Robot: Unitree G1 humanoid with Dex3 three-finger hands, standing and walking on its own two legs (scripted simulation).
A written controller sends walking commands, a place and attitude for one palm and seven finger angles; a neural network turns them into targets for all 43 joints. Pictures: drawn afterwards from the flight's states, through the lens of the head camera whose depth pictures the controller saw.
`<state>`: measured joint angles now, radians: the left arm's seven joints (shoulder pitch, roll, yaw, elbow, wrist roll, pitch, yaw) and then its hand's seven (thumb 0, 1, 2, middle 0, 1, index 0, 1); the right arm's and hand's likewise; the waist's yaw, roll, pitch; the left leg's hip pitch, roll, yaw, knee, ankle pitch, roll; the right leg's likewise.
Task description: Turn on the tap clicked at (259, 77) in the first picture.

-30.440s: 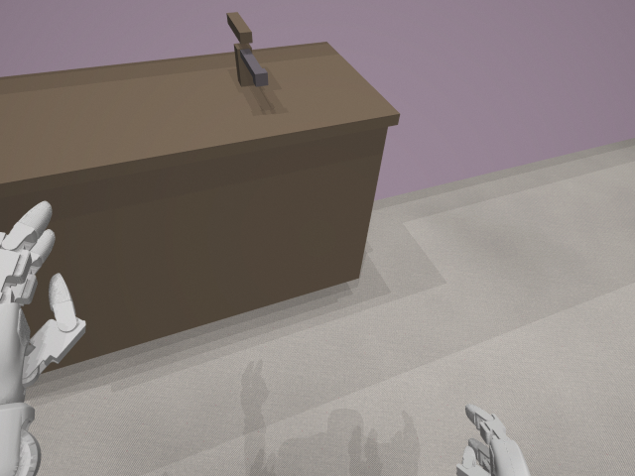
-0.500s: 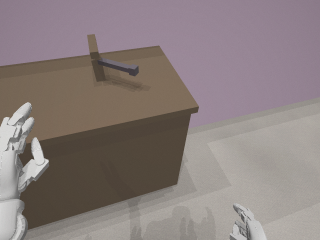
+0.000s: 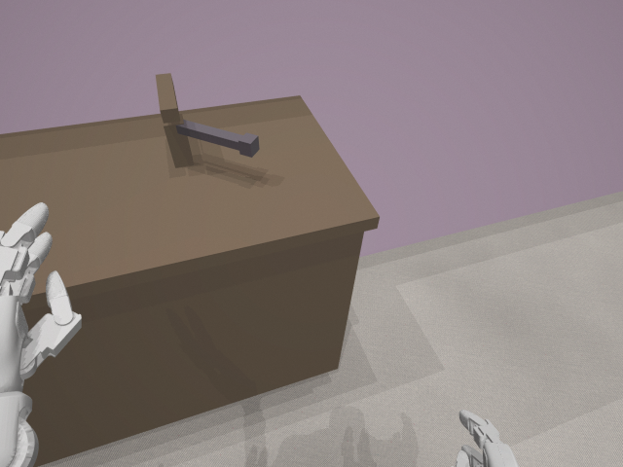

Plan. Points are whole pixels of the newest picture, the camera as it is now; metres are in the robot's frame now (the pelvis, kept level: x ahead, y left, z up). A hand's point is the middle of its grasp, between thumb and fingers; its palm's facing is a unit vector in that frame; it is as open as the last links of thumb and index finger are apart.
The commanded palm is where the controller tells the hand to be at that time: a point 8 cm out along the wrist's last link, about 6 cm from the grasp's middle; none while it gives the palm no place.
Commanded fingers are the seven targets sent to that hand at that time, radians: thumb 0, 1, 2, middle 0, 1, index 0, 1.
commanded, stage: shuffle to correct the standing spot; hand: left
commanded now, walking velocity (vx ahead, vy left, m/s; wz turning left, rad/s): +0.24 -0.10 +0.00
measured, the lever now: (249, 145) +0.60 +0.16 +0.10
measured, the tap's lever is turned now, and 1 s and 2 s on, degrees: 49 49 49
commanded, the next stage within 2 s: come to a stop and stand still in 0.58 s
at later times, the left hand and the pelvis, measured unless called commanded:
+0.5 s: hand (150, 204) +0.35 +0.22 +0.17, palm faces +0.40 -0.83 -0.38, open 7.4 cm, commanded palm +0.28 +0.26 +0.18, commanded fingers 0.00 0.90 0.90 -0.20 -0.30 -0.20 -0.30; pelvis +0.11 -0.02 -0.02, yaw -1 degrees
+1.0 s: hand (220, 177) +0.42 +0.16 +0.17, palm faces +0.39 -0.86 -0.34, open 7.4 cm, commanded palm +0.35 +0.20 +0.18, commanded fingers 0.00 0.90 0.90 -0.20 -0.30 -0.20 -0.30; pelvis +0.20 -0.08 -0.01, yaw +0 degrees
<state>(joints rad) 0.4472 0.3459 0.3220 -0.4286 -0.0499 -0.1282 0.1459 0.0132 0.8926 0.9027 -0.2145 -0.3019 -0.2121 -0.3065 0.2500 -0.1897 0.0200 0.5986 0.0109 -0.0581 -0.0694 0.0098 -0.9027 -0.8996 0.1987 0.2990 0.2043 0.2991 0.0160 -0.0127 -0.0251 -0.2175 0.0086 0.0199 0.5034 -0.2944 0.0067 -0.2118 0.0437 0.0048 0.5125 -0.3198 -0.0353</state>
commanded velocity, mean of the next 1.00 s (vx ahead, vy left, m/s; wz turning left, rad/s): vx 0.05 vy -0.02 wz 0.00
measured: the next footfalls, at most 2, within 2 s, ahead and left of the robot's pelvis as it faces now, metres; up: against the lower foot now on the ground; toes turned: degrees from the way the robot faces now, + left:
left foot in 0.38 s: +0.20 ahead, +0.12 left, +0.00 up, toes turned +7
right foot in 0.68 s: +0.22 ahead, -0.18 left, +0.00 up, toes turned +3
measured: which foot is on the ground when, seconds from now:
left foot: down 0.00-0.14, up 0.16-0.36, down 0.38-0.68, up 0.70-0.92, down 0.94-1.00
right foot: down 0.00-0.38, up 0.40-0.66, down 0.68-1.00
